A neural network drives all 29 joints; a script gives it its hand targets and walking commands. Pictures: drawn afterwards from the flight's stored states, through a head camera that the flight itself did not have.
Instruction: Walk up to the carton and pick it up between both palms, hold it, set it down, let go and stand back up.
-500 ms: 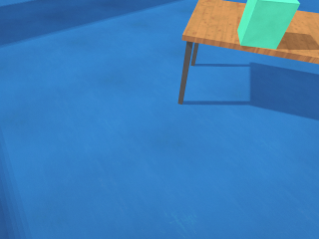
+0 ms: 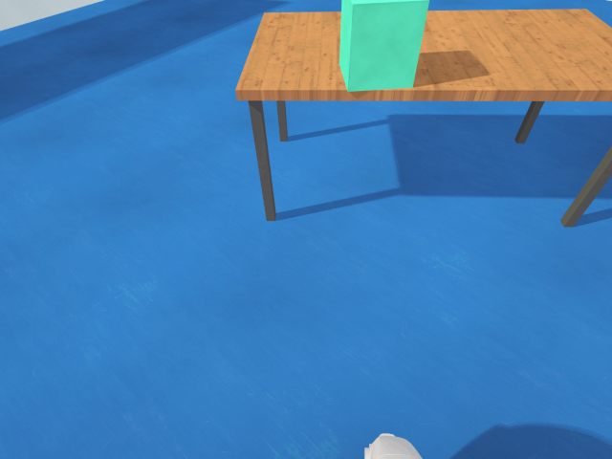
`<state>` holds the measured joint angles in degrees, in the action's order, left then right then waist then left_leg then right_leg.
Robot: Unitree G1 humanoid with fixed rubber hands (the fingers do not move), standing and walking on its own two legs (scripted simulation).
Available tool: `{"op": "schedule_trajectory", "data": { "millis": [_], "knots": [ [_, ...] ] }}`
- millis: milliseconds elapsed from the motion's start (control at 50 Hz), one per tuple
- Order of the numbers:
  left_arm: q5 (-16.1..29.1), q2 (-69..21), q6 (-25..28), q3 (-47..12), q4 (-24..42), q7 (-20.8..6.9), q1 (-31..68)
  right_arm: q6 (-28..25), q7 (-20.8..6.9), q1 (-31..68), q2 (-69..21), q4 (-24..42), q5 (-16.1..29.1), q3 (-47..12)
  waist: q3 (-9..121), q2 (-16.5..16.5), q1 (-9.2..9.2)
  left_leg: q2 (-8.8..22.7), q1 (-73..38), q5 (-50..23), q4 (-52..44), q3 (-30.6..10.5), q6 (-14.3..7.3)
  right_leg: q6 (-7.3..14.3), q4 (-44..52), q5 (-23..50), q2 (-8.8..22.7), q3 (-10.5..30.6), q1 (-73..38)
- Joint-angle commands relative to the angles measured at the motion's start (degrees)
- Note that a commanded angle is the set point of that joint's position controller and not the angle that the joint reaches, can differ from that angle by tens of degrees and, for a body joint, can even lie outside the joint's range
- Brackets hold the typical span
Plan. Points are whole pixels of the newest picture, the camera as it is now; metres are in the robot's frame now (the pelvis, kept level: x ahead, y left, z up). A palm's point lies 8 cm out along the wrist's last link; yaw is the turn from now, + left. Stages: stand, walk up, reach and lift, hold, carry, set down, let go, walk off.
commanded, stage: walk up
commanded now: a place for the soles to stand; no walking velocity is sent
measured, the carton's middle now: (378, 36) +1.26 -0.24 +0.02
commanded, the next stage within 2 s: none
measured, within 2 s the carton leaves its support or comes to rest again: neither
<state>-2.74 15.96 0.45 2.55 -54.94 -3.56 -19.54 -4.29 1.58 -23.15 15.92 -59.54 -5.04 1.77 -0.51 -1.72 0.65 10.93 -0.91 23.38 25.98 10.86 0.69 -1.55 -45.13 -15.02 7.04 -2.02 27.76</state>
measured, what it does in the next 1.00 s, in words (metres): walks ahead: right foot, then left foot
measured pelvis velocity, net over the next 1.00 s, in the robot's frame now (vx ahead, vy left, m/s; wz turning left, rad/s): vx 0.50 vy -0.10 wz -0.26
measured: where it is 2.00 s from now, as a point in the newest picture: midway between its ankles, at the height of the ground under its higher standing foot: (351, 277)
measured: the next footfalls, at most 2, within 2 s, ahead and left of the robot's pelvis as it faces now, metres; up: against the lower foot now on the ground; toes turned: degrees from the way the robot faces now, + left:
right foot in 0.04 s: +0.14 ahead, -0.16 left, +0.00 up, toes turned -8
left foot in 0.56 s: +0.49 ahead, +0.01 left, +0.00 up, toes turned -5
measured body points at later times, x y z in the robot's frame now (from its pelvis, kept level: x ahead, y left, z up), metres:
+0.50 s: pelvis +0.25 -0.07 +0.00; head +0.26 -0.09 +0.45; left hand +0.19 +0.18 -0.12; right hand +0.34 -0.31 -0.13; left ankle +0.43 +0.02 -0.70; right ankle +0.10 -0.16 -0.73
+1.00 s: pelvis +0.50 -0.10 +0.01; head +0.51 -0.09 +0.45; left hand +0.65 +0.09 -0.13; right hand +0.38 -0.31 -0.13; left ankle +0.45 +0.01 -0.73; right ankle +0.61 -0.25 -0.69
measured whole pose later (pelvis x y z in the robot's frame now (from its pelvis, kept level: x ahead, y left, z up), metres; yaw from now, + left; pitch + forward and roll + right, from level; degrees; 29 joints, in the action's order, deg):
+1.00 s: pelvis +0.50 -0.10 +0.01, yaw -15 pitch -3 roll +1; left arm -3.3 11.3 1.6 -1.0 -46.4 -2.0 -15.1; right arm -4.8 -0.7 -30.9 11.5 -50.9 -2.3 -0.1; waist -3.7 2.0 2.2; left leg 0.5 1.2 21.8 25.8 10.4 -1.5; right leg 0.3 -42.6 -5.0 3.6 -3.0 31.0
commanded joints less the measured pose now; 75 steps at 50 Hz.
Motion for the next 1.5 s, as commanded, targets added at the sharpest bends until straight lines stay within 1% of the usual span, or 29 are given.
{"op": "schedule_trajectory", "data": {
  "millis": [0,20,40,60,80,140,220,280,400,480,520,540,560,580,600,660,720,780,960,1000,1040,1060,1080,1100,1120,1160,1200,1260,1480],
  "knots": [
    [0.8,5.8,1.9,2.2,-1.8,1.4,-15.2,1.9,-1.2,-0.8,7.3,2.5,-0.8,-0.4,-4.9,7.6,-6.26,1.8,21.4,16.6,14.2,1.4,-8.5,2.0,9.4,-5.4,-6.7,-4.9,-24.1],
    [1.1,8.8,1.8,3.5,-2.9,2.4,-21.7,2.4,-2.4,-1.7,1.7,4.4,-0.7,-2.6,-3.3,21.2,-8.28,-3.7,27.8,13.7,34.7,2.3,-5.7,2.0,15.9,-13.8,-2.3,8.5,-26.5],
    [1.2,11.5,1.9,3.0,-0.8,3.2,-21.7,2.6,-3.5,-0.8,-1.4,8.9,0.7,-3.3,-3.7,24.8,-6.48,-8.5,38.4,14.5,45.0,-5.8,-3.5,2.9,27.5,-23.4,7.2,35.7,-26.1],
    [3.5,13.9,1.6,3.2,0.3,4.1,-20.6,3.1,-3.6,0.6,2.9,10.6,2.3,-2.6,-2.8,18.9,-6.05,-6.8,40.8,11.9,49.1,-10.5,-3.1,6.8,38.8,-34.0,14.7,51.4,-26.4],
    [3.7,14.1,1.6,3.0,1.6,4.7,-17.2,2.6,-3.2,2.9,4.7,11.2,2.7,-2.7,-4.2,16.1,-5.06,-5.1,42.9,7.0,52.1,-12.9,-2.7,6.6,39.9,-31.8,14.9,51.5,-27.0],
    [1.2,6.4,2.5,0.9,3.4,4.7,-12.5,0.3,-2.8,4.7,4.8,11.1,3.5,-3.1,-5.7,10.5,-2.92,-1.4,39.1,-1.4,44.6,-12.7,-3.3,8.1,29.2,0.2,9.2,25.8,-22.9],
    [1.1,0.3,4.6,-0.9,1.9,3.3,-16.0,1.6,-3.5,3.0,2.1,11.6,2.1,-3.0,-4.3,5.2,-0.02,-5.6,33.7,-9.6,38.4,-9.4,-1.9,6.4,29.5,18.1,4.2,13.7,-21.0],
    [1.9,1.9,5.3,-0.2,2.7,3.4,-15.7,2.6,-3.9,7.7,0.5,13.5,2.1,-3.4,-7.1,6.3,0.24,-7.0,36.1,-17.4,31.7,-6.5,-0.7,6.7,31.5,15.2,2.0,9.7,-18.1],
    [0.4,1.9,5.5,-0.5,2.3,3.6,-19.9,1.8,-3.8,18.8,0.3,17.0,1.8,-3.2,-10.7,10.2,-4.29,-7.4,35.7,-24.1,12.7,-5.2,-0.5,8.0,31.2,13.5,3.2,9.3,-21.7],
    [-0.6,3.6,4.9,-0.2,3.2,4.0,-17.2,1.0,-2.8,11.6,1.2,15.1,1.0,-1.6,-10.1,9.1,-1.47,-8.8,24.0,-21.7,6.6,-6.3,-2.1,9.1,27.1,14.3,5.4,10.4,-22.1],
    [-1.0,4.0,4.4,-0.3,3.8,3.8,-16.4,0.3,-1.8,-1.0,3.6,11.4,0.7,0.5,-2.6,2.4,3.53,-11.3,8.7,-17.3,3.5,-5.2,-3.3,8.0,7.8,16.7,0.5,6.7,-20.9],
    [-0.4,2.2,4.1,-1.1,3.9,3.6,-19.8,0.2,-1.4,-7.4,5.9,10.5,0.5,1.4,4.4,-2.3,4.76,-5.3,-2.4,-11.4,6.0,-11.8,-4.3,6.7,-5.9,7.9,-3.5,3.9,-14.6],
    [0.5,-1.3,3.5,-2.1,4.4,3.9,-26.1,0.6,-1.3,-11.2,10.0,11.0,-0.3,2.5,11.4,-11.4,3.24,9.2,-12.2,-0.6,4.4,-35.9,-8.5,3.9,-23.0,-10.6,-8.5,2.4,-3.2],
    [2.4,1.1,2.8,-1.8,6.1,4.4,-26.4,1.1,-0.7,-8.8,12.7,12.6,2.9,3.5,10.4,-13.4,3.72,15.3,-14.7,13.1,-9.6,-56.7,-14.3,2.5,-31.3,-16.9,-11.1,4.7,8.6],
    [1.0,4.5,2.8,-1.3,7.0,4.4,-18.6,1.3,0.0,-6.7,9.5,13.7,4.3,2.7,5.5,-5.8,4.02,15.7,-7.6,19.4,-16.5,-57.0,-11.6,3.3,-32.3,-12.4,-7.2,9.0,9.1],
    [0.9,1.0,3.3,-1.2,9.4,3.3,-9.1,0.3,-0.1,-2.1,4.2,13.1,3.9,0.8,-6.9,-0.6,1.37,8.9,9.1,-13.6,-13.0,-27.6,-6.3,3.5,-27.2,-5.2,-4.2,9.2,4.9],
    [0.2,-2.4,2.6,-1.7,7.9,2.4,-11.4,-0.6,-1.6,-3.5,0.2,11.3,3.1,-0.2,-5.7,-2.9,-2.10,2.0,15.3,-26.4,-10.9,-14.4,-5.1,3.3,-23.4,-2.5,-5.0,6.2,-2.0],
    [0.1,-2.6,1.9,-1.9,8.3,1.7,-9.1,-1.2,-1.7,-3.8,1.6,11.4,3.5,0.1,-5.2,-4.8,-3.35,-0.6,15.0,-25.8,-10.7,-8.5,-5.3,2.6,-19.0,5.1,-5.6,2.3,1.7],
    [-1.0,-1.0,2.1,-2.7,12.6,1.7,7.6,-0.3,-1.8,-13.1,5.3,9.4,2.2,0.2,-9.4,-6.0,2.47,4.4,8.5,-18.0,-9.3,-8.7,-9.2,2.5,6.9,8.6,-3.8,-2.7,1.1],
    [-1.1,-0.8,2.7,-2.2,12.1,2.0,4.5,0.4,-1.6,-12.3,5.5,9.3,1.9,0.0,-9.3,-4.2,0.91,5.3,9.1,-16.5,-6.3,-9.4,-10.1,3.6,9.5,6.5,-4.4,-2.4,-4.1],
    [-1.4,1.6,3.7,-0.4,9.2,2.9,-6.8,1.1,-1.9,-10.9,4.6,9.6,1.6,-1.0,-3.9,3.0,-4.50,0.7,12.4,-18.5,10.4,-5.5,-8.8,5.1,13.7,6.1,-7.2,-2.9,-18.6],
    [-1.9,4.4,3.8,0.9,8.0,3.4,-13.7,1.3,-2.0,-13.4,2.4,9.9,2.0,-2.1,2.3,9.3,-6.66,-3.6,18.2,-12.4,25.3,-2.1,-6.8,6.7,13.9,2.9,-1.2,5.5,-28.5],
    [-2.1,8.9,3.5,1.8,8.3,3.9,-17.3,1.8,-2.1,-17.4,0.3,10.9,2.1,-2.7,6.7,16.9,-5.64,-10.3,29.3,9.6,41.2,-3.2,-3.7,10.1,18.2,-3.9,13.8,31.4,-36.2],
    [1.1,10.4,2.9,2.7,9.4,5.0,-16.8,2.7,-1.9,-15.7,4.5,12.6,3.4,-1.2,5.6,14.0,-6.99,-10.7,36.7,10.9,46.4,-8.3,-2.6,14.9,28.2,-15.8,18.2,46.4,-36.5],
    [2.8,8.4,2.8,1.8,10.2,5.6,-14.6,3.0,-1.9,-9.6,6.8,13.6,2.6,-0.7,1.4,9.1,-6.65,-8.0,37.9,7.1,48.4,-12.2,-2.3,12.6,32.7,-16.4,17.2,45.5,-32.2],
    [2.3,5.2,3.2,0.6,10.2,6.0,-9.9,2.3,-2.4,-5.6,4.3,14.7,3.2,-0.9,-5.2,5.2,-4.31,-6.4,37.5,0.4,47.4,-13.9,-1.8,8.5,30.8,2.2,14.2,27.9,-24.5],
    [1.3,1.3,4.0,-0.5,9.9,5.0,-6.7,2.2,-2.7,-7.2,1.2,13.8,3.1,-1.4,-6.3,6.7,-0.57,-5.6,31.0,-4.0,41.8,-14.1,-1.4,6.7,30.3,15.8,8.6,15.3,-18.3],
    [1.0,-0.2,4.8,-0.9,8.2,4.2,-9.4,2.6,-3.6,-9.3,-1.3,12.0,2.4,-1.7,-3.2,7.2,1.28,-8.0,27.4,-9.6,40.0,-11.5,-0.7,4.9,28.6,24.9,3.3,6.2,-17.3],
    [-0.4,4.9,4.7,-0.3,6.3,3.7,-15.9,2.6,-3.9,8.7,1.0,15.3,1.3,-1.7,-10.3,10.9,-3.66,-5.3,33.5,-14.7,14.4,-8.6,0.5,11.6,31.0,3.2,8.5,5.0,-20.8]
  ]
}}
